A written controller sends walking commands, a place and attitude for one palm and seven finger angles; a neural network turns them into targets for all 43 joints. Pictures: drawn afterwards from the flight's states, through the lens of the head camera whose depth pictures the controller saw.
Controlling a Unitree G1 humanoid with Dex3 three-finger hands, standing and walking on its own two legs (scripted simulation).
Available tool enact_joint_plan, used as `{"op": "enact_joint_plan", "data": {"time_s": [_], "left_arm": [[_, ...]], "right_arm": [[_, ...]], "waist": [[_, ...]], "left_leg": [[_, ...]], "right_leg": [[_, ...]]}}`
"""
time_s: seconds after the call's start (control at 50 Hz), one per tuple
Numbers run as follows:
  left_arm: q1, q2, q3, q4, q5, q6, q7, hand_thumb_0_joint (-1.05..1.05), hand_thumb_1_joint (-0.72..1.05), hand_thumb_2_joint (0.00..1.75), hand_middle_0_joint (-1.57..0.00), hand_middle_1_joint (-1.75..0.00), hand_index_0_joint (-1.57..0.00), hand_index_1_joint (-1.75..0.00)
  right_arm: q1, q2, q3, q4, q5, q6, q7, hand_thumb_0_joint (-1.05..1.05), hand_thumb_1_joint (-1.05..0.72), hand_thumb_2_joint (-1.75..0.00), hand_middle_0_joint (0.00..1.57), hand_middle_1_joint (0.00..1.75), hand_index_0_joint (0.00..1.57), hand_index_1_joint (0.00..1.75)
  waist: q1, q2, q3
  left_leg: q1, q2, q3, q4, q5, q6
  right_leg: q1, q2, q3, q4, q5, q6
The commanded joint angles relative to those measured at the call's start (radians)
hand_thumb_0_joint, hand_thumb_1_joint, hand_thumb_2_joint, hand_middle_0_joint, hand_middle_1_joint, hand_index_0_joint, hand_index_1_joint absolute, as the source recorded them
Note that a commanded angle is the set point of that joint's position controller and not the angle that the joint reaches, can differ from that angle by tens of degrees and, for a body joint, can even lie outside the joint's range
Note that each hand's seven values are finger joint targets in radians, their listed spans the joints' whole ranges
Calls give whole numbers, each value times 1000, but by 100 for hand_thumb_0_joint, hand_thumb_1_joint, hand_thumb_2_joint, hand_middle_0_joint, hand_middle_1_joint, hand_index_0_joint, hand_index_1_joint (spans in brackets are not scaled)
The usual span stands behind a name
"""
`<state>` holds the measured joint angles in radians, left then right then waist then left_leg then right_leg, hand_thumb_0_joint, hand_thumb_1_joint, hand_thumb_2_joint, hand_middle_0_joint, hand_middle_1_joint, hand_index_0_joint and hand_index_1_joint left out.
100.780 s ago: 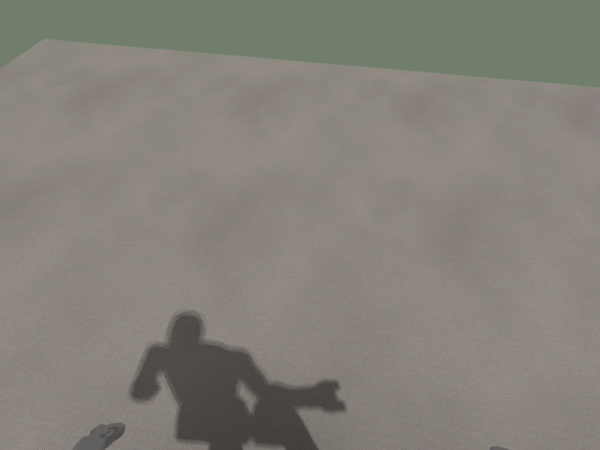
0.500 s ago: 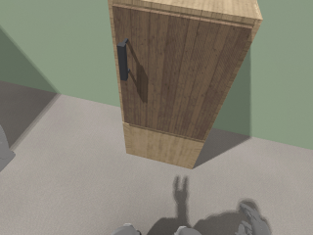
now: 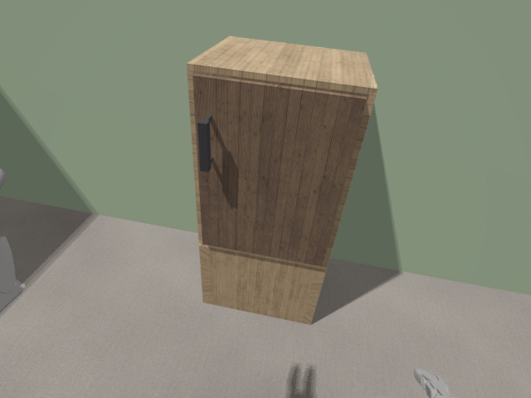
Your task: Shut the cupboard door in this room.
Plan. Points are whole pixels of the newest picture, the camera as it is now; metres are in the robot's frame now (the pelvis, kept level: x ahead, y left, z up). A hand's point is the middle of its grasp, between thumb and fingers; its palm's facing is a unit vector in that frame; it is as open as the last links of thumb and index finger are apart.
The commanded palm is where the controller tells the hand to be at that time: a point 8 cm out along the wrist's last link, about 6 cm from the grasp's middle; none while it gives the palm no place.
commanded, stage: stop stepping back and stand still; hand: left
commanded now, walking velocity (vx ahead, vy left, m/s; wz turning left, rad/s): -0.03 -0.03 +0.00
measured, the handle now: (207, 143) +0.75 +0.20 +0.06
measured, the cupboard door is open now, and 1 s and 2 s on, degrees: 0 0 0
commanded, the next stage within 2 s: let the arm hang, fingers relaxed in 1.06 s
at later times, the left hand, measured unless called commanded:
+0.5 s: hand out of the picture +0.15 +0.32 +0.18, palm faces +0.31 -0.79 -0.53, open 7.4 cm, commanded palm +0.10 +0.34 +0.19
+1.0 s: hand out of the picture +0.15 +0.35 +0.18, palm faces +0.35 -0.78 -0.52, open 7.4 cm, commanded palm +0.09 +0.39 +0.19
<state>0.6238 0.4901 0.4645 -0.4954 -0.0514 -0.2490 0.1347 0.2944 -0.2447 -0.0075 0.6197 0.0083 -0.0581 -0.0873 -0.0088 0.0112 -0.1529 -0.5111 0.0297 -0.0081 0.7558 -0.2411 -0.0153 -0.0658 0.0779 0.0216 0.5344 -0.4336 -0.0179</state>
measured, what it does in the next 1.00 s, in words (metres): steps to the left: left foot, then right foot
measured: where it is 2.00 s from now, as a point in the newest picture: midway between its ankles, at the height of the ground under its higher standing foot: outside the picture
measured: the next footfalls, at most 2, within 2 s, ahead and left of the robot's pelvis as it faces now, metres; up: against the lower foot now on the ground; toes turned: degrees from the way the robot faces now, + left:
left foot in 0.06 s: +0.11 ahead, +0.11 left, +0.00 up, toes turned +2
right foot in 0.48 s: -0.08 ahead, -0.01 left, +0.00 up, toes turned -6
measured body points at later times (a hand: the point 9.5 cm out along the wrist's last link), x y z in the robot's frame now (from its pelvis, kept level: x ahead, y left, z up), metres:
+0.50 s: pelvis -0.07 +0.06 +0.02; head -0.09 +0.07 +0.46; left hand +0.13 +0.36 +0.21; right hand +0.07 -0.17 -0.07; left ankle +0.06 +0.11 -0.71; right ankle -0.12 +0.00 -0.72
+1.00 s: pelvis -0.07 +0.10 +0.01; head -0.05 +0.10 +0.46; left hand +0.13 +0.39 +0.21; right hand +0.08 -0.12 -0.08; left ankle +0.01 +0.21 -0.72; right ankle -0.12 +0.00 -0.72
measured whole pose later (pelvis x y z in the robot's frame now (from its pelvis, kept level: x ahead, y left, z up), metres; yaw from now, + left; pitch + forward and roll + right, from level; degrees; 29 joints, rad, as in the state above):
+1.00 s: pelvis -0.07 +0.10 +0.01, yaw -3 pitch +1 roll -1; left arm 0.59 0.45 0.45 -0.49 -0.07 -0.18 0.15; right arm 0.22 -0.16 0.03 0.62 0.01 -0.11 -0.05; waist -0.03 0.03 0.01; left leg -0.38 0.06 0.07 0.53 -0.17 0.00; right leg -0.17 0.02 -0.06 0.50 -0.34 -0.02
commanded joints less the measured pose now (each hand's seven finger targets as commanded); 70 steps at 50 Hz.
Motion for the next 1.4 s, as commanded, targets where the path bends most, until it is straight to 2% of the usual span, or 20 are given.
{"op": "enact_joint_plan", "data": {"time_s": [0.0,0.06,0.1,0.14,0.2,0.38,0.42,0.46,0.48,0.54,0.68,0.74,0.82,0.96,1.1,1.12,1.14,1.18,1.3,1.38], "left_arm": [[-423,92,-38,11,25,0,33,0,90,90,-20,-30,-20,-30],[-474,66,-71,-8,35,-8,31,0,90,90,-20,-30,-20,-30],[-421,149,15,-200,23,-45,35,0,90,90,-20,-30,-20,-30],[-350,142,44,-371,11,-65,36,0,90,90,-20,-30,-20,-30],[-64,182,121,-481,-12,-47,36,0,90,90,-20,-30,-20,-30],[52,122,99,-78,-58,101,24,0,90,90,-20,-30,-20,-30],[23,119,71,-28,-44,132,20,0,90,90,-20,-30,-20,-30],[-124,149,61,-107,-32,134,26,0,90,90,-20,-30,-20,-30],[-198,170,73,-143,-26,108,34,0,90,90,-20,-30,-20,-30],[-283,85,-11,-142,9,82,41,0,90,90,-20,-30,-20,-30],[-319,152,48,-299,25,9,71,0,90,90,-20,-30,-20,-30],[-225,153,102,-307,9,-11,68,0,90,90,-20,-30,-20,-30],[-136,113,108,-168,-4,-5,40,0,90,90,-20,-30,-20,-30],[8,90,87,-174,-25,25,34,0,90,90,-20,-30,-20,-30],[-205,147,93,-199,-2,23,48,0,90,90,-20,-30,-20,-30],[-212,121,72,-176,0,22,47,0,90,90,-20,-30,-20,-30],[-165,-89,-363,556,77,169,-102,0,90,90,-20,-30,-20,-30],[-177,-109,-354,595,73,274,-130,0,90,90,-20,-30,-20,-30],[-312,-59,-383,918,82,247,-136,0,90,90,-20,-30,-20,-30],[-358,-91,-422,1114,72,255,-123,0,90,90,-20,-30,-20,-30]], "right_arm": [[-168,-98,-18,-133,0,-56,-16,0,-90,-90,20,30,20,30],[-161,-131,-24,-137,8,-92,-28,0,-90,-90,20,30,20,30],[-144,-113,-24,-133,-7,-126,-19,0,-90,-90,20,30,20,30],[-127,-97,-35,-147,-20,-151,6,0,-90,-90,20,30,20,30],[-114,-80,-47,-168,-27,-165,37,0,-90,-90,20,30,20,30],[-142,-61,-14,-156,-25,-22,1,0,-90,-90,20,30,20,30],[-134,-59,-13,-151,-22,5,4,0,-90,-90,20,30,20,30],[-159,-65,-16,-145,-19,18,9,0,-90,-90,20,30,20,30],[-171,-78,-11,-143,-25,3,11,0,-90,-90,20,30,20,30],[-151,-78,-20,-126,-6,-39,21,0,-90,-90,20,30,20,30],[-163,-71,-17,-112,-19,-88,-8,0,-90,-90,20,30,20,30],[-131,-101,-38,-139,-13,-96,-15,0,-90,-90,20,30,20,30],[-122,-81,-31,-128,-19,-103,2,0,-90,-90,20,30,20,30],[-129,-74,-29,-146,5,-76,21,0,-90,-90,20,30,20,30],[-161,-71,-9,-131,-8,-78,-15,0,-90,-90,20,30,20,30],[-154,-64,-6,-126,-7,-80,-16,0,-90,-90,20,30,20,30],[-219,-269,-59,42,1,-128,83,0,-90,-90,20,30,20,30],[-157,-224,-59,48,-4,-40,83,0,-90,-90,20,30,20,30],[-163,-180,-22,85,-26,27,89,0,-90,-90,20,30,20,30],[-128,-127,-5,157,-39,59,91,0,-90,-90,20,30,20,30]], "waist": [[-51,-110,439],[-15,146,398],[4,293,186],[-3,263,11],[24,213,-147],[-9,189,51],[-12,12,73],[0,-251,175],[-5,-216,205],[-24,-142,162],[6,126,240],[17,285,95],[4,178,84],[-13,-67,-26],[-9,66,66],[-9,65,73],[-21,81,165],[-1,101,124],[3,-239,130],[-19,-84,145]], "left_leg": [[193,53,-57,-48,-56,8],[194,90,-167,-391,-75,41],[257,177,-340,-558,-136,27],[329,224,-440,-681,-388,-53],[445,214,-305,-665,-304,-82],[199,133,-52,-626,-314,-89],[94,71,11,-387,-267,-81],[0,-1,21,128,-159,-20],[-89,13,-1,230,-145,-14],[-60,42,-1,201,-67,-12],[223,19,96,-166,34,12],[399,151,-122,-334,331,71],[234,231,-199,-433,216,105],[253,67,7,-242,113,21],[298,85,-21,-311,144,35],[294,88,-29,-328,135,36],[208,105,-49,-181,366,53],[208,124,-32,-224,294,65],[216,58,-66,-204,123,56],[292,33,-29,-195,174,32]], "right_leg": [[-602,-261,134,-311,-178,-73],[-424,-78,22,-102,10,-8],[-294,-17,-17,69,1,9],[-240,10,24,242,-82,15],[-220,25,-14,252,-58,13],[-1,61,-180,-118,-61,-28],[24,-71,-50,-228,-48,-85],[-232,-421,323,-441,-148,-222],[-196,-441,276,-421,35,-242],[-146,-341,109,-285,128,-190],[-275,-296,60,-232,151,-133],[-245,-104,-80,83,212,0],[-146,-67,-60,73,12,29],[-102,-179,47,-145,293,-20],[-190,-139,8,-141,270,7],[-178,-132,-3,-139,264,9],[-260,-192,-63,12,390,-5],[-245,-170,-42,9,212,1],[-269,-225,37,-123,105,-61],[-294,-250,45,-137,157,-80]]}}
